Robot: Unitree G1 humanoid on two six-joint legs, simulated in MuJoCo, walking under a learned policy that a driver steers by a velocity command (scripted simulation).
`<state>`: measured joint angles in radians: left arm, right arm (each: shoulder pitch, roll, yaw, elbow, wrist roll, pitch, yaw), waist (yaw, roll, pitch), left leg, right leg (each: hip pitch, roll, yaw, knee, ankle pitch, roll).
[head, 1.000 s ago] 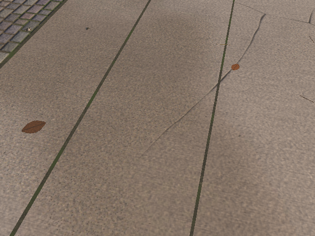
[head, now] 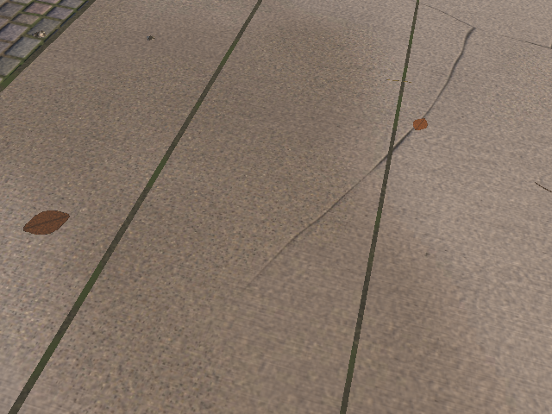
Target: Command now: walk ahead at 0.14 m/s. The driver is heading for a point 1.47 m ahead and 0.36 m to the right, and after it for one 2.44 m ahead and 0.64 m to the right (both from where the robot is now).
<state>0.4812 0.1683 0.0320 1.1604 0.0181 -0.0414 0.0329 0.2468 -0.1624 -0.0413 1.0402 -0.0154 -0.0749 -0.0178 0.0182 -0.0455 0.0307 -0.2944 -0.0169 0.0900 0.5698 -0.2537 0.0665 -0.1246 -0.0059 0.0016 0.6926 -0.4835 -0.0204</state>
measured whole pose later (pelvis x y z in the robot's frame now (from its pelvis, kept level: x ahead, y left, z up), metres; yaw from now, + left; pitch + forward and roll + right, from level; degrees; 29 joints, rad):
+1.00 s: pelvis +0.32 -0.05 +0.01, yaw +0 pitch +0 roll +0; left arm 0.51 0.11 0.01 1.11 0.01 -0.10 0.01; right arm 0.08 -0.18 -0.04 0.95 -0.02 -0.03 0.03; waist 0.04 0.03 0.05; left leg -0.62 0.06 0.08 0.79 -0.09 0.05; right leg 0.10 0.07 -0.09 0.19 -0.29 -0.08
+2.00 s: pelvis +0.87 -0.10 +0.02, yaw -20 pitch +1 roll +0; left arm 0.36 0.24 0.07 0.96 0.00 -0.06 0.00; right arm 0.10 -0.23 -0.05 0.82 -0.05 -0.04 0.01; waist 0.04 0.03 0.05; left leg -0.66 0.14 -0.04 0.99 -0.18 -0.04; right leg -0.11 0.16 0.04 0.30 -0.20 -0.15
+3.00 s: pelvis +1.32 -0.35 +0.02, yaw -34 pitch +0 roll +0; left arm 0.30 0.23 0.04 0.87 0.02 -0.09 0.00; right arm 0.31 -0.25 -0.05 0.88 -0.02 -0.02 0.03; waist -0.01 0.04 0.02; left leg -0.53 0.07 -0.02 1.08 -0.25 0.05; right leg -0.13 0.04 -0.14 0.30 -0.18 -0.08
